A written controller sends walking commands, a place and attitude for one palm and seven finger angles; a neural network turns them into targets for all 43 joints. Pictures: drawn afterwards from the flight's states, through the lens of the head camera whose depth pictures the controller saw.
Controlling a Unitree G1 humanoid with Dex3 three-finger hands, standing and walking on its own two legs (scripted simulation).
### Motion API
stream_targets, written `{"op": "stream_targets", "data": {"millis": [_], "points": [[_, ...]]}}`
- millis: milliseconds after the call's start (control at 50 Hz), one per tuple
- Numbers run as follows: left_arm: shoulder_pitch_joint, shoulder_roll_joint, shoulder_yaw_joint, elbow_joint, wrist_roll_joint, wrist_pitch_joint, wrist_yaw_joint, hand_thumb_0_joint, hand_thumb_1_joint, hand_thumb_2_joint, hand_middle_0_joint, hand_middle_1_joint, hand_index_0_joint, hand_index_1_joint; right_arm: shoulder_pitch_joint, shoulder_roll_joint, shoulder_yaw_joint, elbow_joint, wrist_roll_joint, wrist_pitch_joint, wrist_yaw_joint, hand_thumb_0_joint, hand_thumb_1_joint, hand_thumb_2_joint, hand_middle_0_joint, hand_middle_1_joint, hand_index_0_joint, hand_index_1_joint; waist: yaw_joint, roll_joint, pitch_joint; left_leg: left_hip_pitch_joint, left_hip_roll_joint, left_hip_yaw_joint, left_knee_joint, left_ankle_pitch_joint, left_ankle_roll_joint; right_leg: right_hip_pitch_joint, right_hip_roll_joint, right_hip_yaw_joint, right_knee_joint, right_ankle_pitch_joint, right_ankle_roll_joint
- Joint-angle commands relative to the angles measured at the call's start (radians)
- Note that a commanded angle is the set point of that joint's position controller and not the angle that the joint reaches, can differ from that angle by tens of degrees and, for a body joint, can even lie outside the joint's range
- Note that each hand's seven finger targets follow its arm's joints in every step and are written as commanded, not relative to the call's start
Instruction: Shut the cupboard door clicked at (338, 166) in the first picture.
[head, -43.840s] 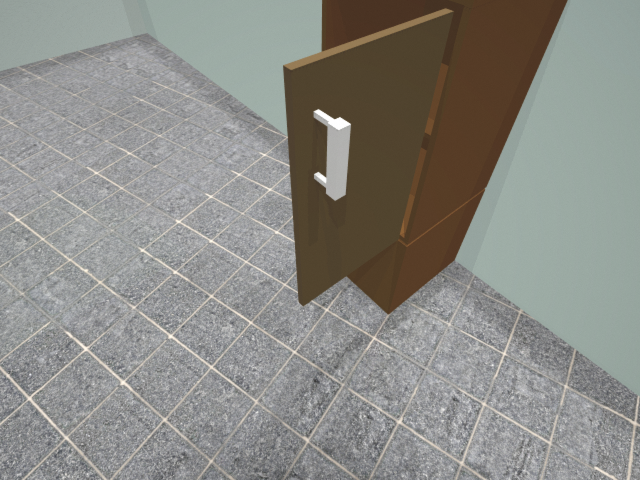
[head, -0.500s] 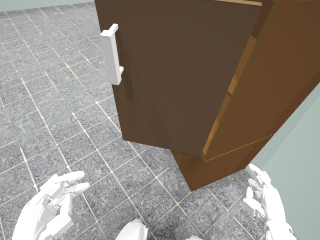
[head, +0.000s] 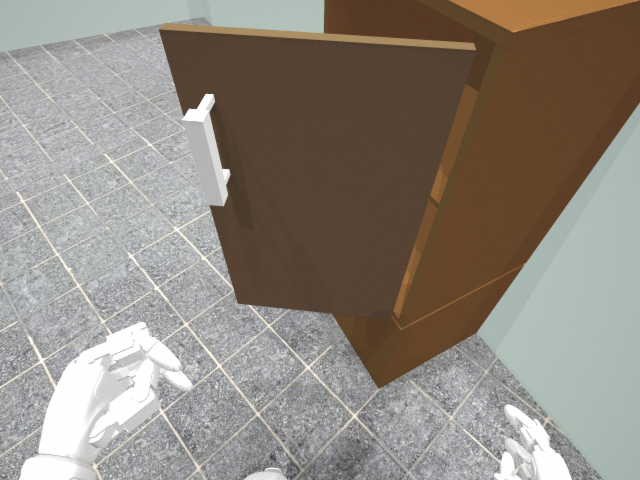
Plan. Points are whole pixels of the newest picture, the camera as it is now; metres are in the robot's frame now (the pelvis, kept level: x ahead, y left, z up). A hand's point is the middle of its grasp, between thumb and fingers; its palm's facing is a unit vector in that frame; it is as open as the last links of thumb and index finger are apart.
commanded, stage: raise the hand and make a fist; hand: left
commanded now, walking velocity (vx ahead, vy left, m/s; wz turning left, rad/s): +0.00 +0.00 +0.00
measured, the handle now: (212, 151) +0.49 +0.18 +0.15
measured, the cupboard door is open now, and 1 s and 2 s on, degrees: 55 55 55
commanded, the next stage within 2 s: bring the fist close to the handle in 0.92 s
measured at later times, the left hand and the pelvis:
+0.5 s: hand (113, 324) +0.23 +0.21 +0.15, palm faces -0.01 -1.00 -0.08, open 3.1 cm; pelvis +0.01 +0.02 +0.03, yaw +1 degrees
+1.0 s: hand (135, 325) +0.23 +0.19 +0.15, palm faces +0.00 -1.00 -0.08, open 3.1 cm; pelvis +0.01 +0.00 +0.03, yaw +0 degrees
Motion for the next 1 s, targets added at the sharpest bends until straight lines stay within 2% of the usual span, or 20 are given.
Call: {"op": "stream_targets", "data": {"millis": [0,40,200,240,260,340,360,500,580,620,640,660,720,740,780,820,840,880,920,980], "points": [[-0.074,0.133,0.095,-0.258,-0.006,-0.045,0.049,0.000,0.900,0.900,-1.117,-1.300,-1.117,-1.300,-0.124,-0.089,-0.024,-0.189,0.005,-0.085,-0.003,0.000,-0.900,-0.900,0.200,0.300,0.200,0.300,0.015,0.037,-0.127,0.185,0.006,-0.089,-0.218,0.120,-0.006,0.044,0.008,0.034,-0.171,0.107,0.004],[-0.096,0.152,0.115,-0.234,0.004,-0.016,0.062,0.000,0.900,0.900,-1.153,-1.340,-1.153,-1.340,-0.130,-0.093,-0.020,-0.178,0.005,-0.079,-0.004,0.000,-0.900,-0.900,0.200,0.300,0.200,0.300,0.014,0.032,-0.098,0.193,0.013,-0.095,-0.239,0.110,-0.009,0.056,0.009,0.030,-0.187,0.108,0.003],[-0.200,0.134,0.072,-0.259,0.015,0.104,0.053,0.000,0.900,0.900,-1.300,-1.500,-1.300,-1.500,-0.132,-0.095,0.005,-0.179,0.008,-0.084,0.002,0.000,-0.900,-0.900,0.200,0.300,0.200,0.300,0.004,0.046,-0.062,0.285,0.026,-0.112,-0.307,0.166,-0.015,0.114,0.014,0.007,-0.238,0.179,0.004],[-0.233,0.165,0.097,-0.256,0.022,0.128,0.057,0.000,0.900,0.900,-1.300,-1.500,-1.300,-1.500,-0.135,-0.099,0.010,-0.172,0.005,-0.080,0.001,0.000,-0.900,-0.900,0.200,0.300,0.200,0.300,0.006,0.046,-0.052,0.304,0.028,-0.117,-0.321,0.181,-0.016,0.129,0.013,0.009,-0.252,0.191,0.003],[-0.242,0.138,0.077,-0.267,0.021,0.138,0.055,0.000,0.900,0.900,-1.300,-1.500,-1.300,-1.500,-0.134,-0.092,0.014,-0.176,0.005,-0.078,0.002,0.000,-0.900,-0.900,0.200,0.300,0.200,0.300,0.009,0.057,-0.061,0.320,0.028,-0.116,-0.330,0.201,-0.019,0.143,0.013,0.003,-0.254,0.204,0.002],[-0.304,0.181,0.122,-0.259,0.014,0.175,0.053,0.000,0.900,0.900,-1.300,-1.500,-1.300,-1.500,-0.140,-0.098,0.022,-0.166,0.002,-0.071,-0.002,0.000,-0.900,-0.900,0.200,0.300,0.200,0.300,0.015,0.029,-0.064,0.355,0.028,-0.116,-0.347,0.249,-0.021,0.182,0.013,0.004,-0.281,0.246,0.002],[-0.325,0.158,0.098,-0.259,0.013,0.184,0.046,0.000,0.900,0.900,-1.300,-1.500,-1.300,-1.500,-0.142,-0.094,0.026,-0.164,0.004,-0.069,-0.002,0.000,-0.900,-0.900,0.200,0.300,0.200,0.300,0.012,0.045,-0.066,0.367,0.026,-0.112,-0.353,0.250,-0.021,0.185,0.013,0.004,-0.287,0.247,0.002],[-0.436,0.184,0.118,-0.244,0.002,0.243,0.026,0.000,0.900,0.900,-1.300,-1.500,-1.300,-1.500,-0.166,-0.095,0.029,-0.148,0.010,-0.062,-0.008,0.000,-0.900,-0.900,0.200,0.300,0.200,0.300,0.023,0.051,-0.082,0.429,0.023,-0.109,-0.388,0.308,-0.024,0.240,0.010,0.005,-0.328,0.291,0.001],[-0.367,0.159,0.118,-0.191,-0.002,0.273,0.023,0.000,0.900,0.900,-1.300,-1.500,-1.300,-1.500,-0.168,-0.094,0.027,-0.149,0.011,-0.054,-0.004,0.000,-0.900,-0.900,0.200,0.300,0.200,0.300,0.033,0.003,-0.052,0.418,0.019,-0.099,-0.403,0.306,-0.026,0.250,0.011,0.002,-0.347,0.300,0.003],[-0.366,0.164,0.128,-0.200,-0.004,0.274,0.026,0.000,0.900,0.900,-1.300,-1.500,-1.300,-1.500,-0.176,-0.094,0.024,-0.151,0.010,-0.053,-0.003,0.000,-0.900,-0.900,0.200,0.300,0.200,0.300,0.035,0.014,-0.048,0.418,0.015,-0.092,-0.406,0.287,-0.024,0.252,0.008,0.006,-0.354,0.288,0.004],[-0.359,0.186,0.149,-0.196,-0.001,0.273,0.035,0.000,0.900,0.900,-1.300,-1.500,-1.300,-1.500,-0.178,-0.097,0.024,-0.147,0.009,-0.049,-0.005,0.000,-0.900,-0.900,0.200,0.300,0.200,0.300,0.039,-0.015,-0.038,0.410,0.014,-0.089,-0.406,0.280,-0.020,0.262,0.007,0.011,-0.363,0.285,0.003],[-0.370,0.161,0.127,-0.204,0.001,0.272,0.035,0.000,0.900,0.900,-1.300,-1.500,-1.300,-1.500,-0.177,-0.094,0.024,-0.152,0.008,-0.047,-0.004,0.000,-0.900,-0.900,0.200,0.300,0.200,0.300,0.032,-0.005,-0.040,0.412,0.012,-0.083,-0.407,0.277,-0.018,0.255,0.009,0.011,-0.364,0.283,0.004],[-0.408,0.176,0.134,-0.249,0.006,0.243,0.049,0.000,0.900,0.900,-1.300,-1.500,-1.300,-1.500,-0.180,-0.091,0.022,-0.151,0.006,-0.052,-0.005,0.000,-0.900,-0.900,0.200,0.300,0.200,0.300,0.027,0.023,-0.064,0.434,0.010,-0.080,-0.405,0.262,-0.018,0.252,0.007,0.016,-0.363,0.261,0.006],[-0.411,0.205,0.151,-0.250,0.014,0.233,0.057,0.000,0.900,0.900,-1.300,-1.500,-1.300,-1.500,-0.178,-0.095,0.022,-0.144,0.004,-0.052,-0.006,0.000,-0.900,-0.900,0.200,0.300,0.200,0.300,0.025,0.009,-0.051,0.427,0.011,-0.077,-0.401,0.255,-0.014,0.255,0.006,0.024,-0.372,0.255,0.006],[-0.420,0.179,0.127,-0.262,0.018,0.215,0.060,0.000,0.900,0.900,-1.300,-1.500,-1.300,-1.500,-0.181,-0.088,0.024,-0.144,0.004,-0.057,-0.003,0.000,-0.900,-0.900,0.200,0.300,0.200,0.300,0.022,0.061,-0.047,0.432,0.010,-0.077,-0.406,0.242,-0.017,0.250,0.006,0.022,-0.369,0.238,0.003],[-0.407,0.178,0.129,-0.244,0.015,0.205,0.059,0.000,0.900,0.900,-1.300,-1.500,-1.300,-1.500,-0.178,-0.089,0.023,-0.138,0.004,-0.062,-0.004,0.000,-0.900,-0.900,0.200,0.300,0.200,0.300,0.020,0.059,-0.047,0.437,0.008,-0.074,-0.402,0.237,-0.015,0.242,0.005,0.025,-0.373,0.239,0.005],[-0.394,0.192,0.139,-0.223,0.018,0.206,0.063,0.000,0.900,0.900,-1.300,-1.500,-1.300,-1.500,-0.173,-0.095,0.022,-0.130,0.004,-0.061,-0.004,0.000,-0.900,-0.900,0.200,0.300,0.200,0.300,0.017,0.018,-0.029,0.421,0.011,-0.075,-0.400,0.222,-0.013,0.241,0.006,0.029,-0.381,0.225,0.007],[-0.392,0.161,0.116,-0.204,0.008,0.210,0.053,0.000,0.900,0.900,-1.300,-1.500,-1.300,-1.500,-0.180,-0.094,0.021,-0.132,0.007,-0.063,-0.005,0.000,-0.900,-0.900,0.200,0.300,0.200,0.300,0.015,-0.001,-0.014,0.409,0.006,-0.070,-0.403,0.193,-0.011,0.235,0.004,0.034,-0.391,0.199,0.010],[-0.397,0.173,0.122,-0.200,0.008,0.213,0.047,0.000,0.900,0.900,-1.300,-1.500,-1.300,-1.500,-0.184,-0.095,0.022,-0.134,0.007,-0.064,-0.007,0.000,-0.900,-0.900,0.200,0.300,0.200,0.300,0.019,0.033,-0.012,0.405,0.003,-0.066,-0.402,0.185,-0.010,0.233,0.001,0.038,-0.393,0.194,0.011],[-0.407,0.171,0.118,-0.211,0.007,0.212,0.046,0.000,0.900,0.900,-1.300,-1.500,-1.300,-1.500,-0.189,-0.093,0.021,-0.137,0.008,-0.067,-0.008,0.000,-0.900,-0.900,0.200,0.300,0.200,0.300,0.016,0.013,-0.016,0.408,0.001,-0.063,-0.399,0.180,-0.006,0.237,-0.001,0.047,-0.402,0.182,0.014]]}}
